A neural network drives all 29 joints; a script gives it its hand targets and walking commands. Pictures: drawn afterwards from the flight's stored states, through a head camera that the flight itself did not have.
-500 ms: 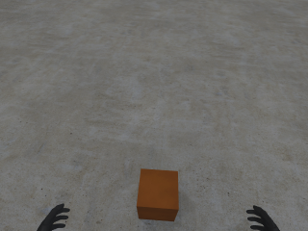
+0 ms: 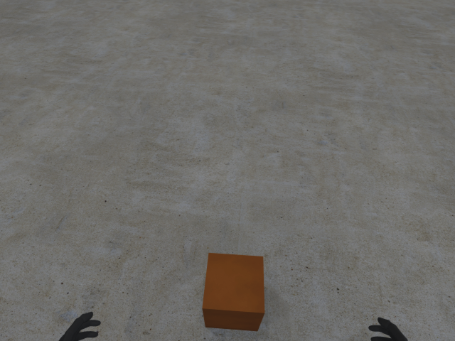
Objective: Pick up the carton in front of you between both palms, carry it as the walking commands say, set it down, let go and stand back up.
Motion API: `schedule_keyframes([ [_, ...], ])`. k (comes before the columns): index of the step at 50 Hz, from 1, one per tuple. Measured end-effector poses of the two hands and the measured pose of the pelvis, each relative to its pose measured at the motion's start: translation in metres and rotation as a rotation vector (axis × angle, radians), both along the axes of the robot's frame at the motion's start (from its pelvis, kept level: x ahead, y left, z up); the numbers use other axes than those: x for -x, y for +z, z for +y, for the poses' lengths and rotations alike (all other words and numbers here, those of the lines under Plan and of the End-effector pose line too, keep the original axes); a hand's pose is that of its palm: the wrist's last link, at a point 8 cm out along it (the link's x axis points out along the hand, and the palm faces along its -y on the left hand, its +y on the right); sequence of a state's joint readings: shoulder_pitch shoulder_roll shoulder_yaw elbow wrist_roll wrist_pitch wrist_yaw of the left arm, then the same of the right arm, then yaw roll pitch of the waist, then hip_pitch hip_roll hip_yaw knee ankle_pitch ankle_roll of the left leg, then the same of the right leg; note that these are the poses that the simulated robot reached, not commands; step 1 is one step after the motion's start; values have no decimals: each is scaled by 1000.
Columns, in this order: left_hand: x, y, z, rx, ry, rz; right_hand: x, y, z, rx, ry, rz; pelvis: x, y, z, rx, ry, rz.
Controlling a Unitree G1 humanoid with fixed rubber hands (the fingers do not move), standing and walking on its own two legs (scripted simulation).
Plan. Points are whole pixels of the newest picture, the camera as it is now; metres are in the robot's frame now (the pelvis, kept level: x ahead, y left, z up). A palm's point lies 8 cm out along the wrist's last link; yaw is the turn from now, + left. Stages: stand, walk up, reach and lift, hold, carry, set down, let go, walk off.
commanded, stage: stand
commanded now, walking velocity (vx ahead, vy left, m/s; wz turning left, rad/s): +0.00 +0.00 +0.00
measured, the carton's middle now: (233, 292) +0.42 -0.01 -0.65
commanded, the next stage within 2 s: none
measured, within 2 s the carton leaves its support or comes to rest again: neither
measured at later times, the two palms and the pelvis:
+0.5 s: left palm out of the picture +0.08 +0.30 -0.10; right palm out of the picture +0.08 -0.30 -0.09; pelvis -0.02 +0.00 +0.00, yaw +0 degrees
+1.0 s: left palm out of the picture +0.06 +0.31 -0.10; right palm out of the picture +0.07 -0.31 -0.09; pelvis -0.03 +0.00 +0.01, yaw +0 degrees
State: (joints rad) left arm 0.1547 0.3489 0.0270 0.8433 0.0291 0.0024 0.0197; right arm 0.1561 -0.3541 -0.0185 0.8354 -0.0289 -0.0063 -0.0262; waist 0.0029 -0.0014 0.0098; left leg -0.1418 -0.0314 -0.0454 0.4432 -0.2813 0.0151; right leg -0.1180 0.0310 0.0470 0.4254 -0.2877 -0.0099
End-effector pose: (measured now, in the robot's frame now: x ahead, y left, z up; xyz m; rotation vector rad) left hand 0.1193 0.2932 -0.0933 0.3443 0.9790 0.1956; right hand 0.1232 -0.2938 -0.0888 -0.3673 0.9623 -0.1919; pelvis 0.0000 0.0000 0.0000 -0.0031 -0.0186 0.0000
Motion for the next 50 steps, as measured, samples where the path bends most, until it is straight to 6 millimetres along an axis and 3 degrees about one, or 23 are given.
schedule_keyframes([
  [28, 43, -5, 12, -11, 20, 100, 42, -5, -11, 9, -29, 93, 20, 5, 1, -1, -1, -21],
  [50, 55, -6, 18, -17, 31, 135, 52, -6, -15, 16, -35, 127, 25, 6, 2, -1, 2, -23],
])
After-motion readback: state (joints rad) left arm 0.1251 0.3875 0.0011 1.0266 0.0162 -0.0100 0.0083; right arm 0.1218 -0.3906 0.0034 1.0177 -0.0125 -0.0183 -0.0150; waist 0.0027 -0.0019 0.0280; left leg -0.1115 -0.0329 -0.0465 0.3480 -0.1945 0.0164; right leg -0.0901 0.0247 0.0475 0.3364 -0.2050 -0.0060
